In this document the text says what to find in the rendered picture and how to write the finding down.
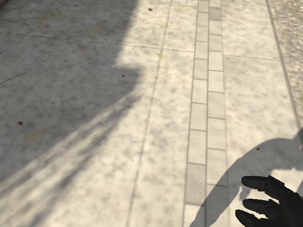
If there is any right robot hand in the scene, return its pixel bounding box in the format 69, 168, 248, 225
235, 175, 303, 227

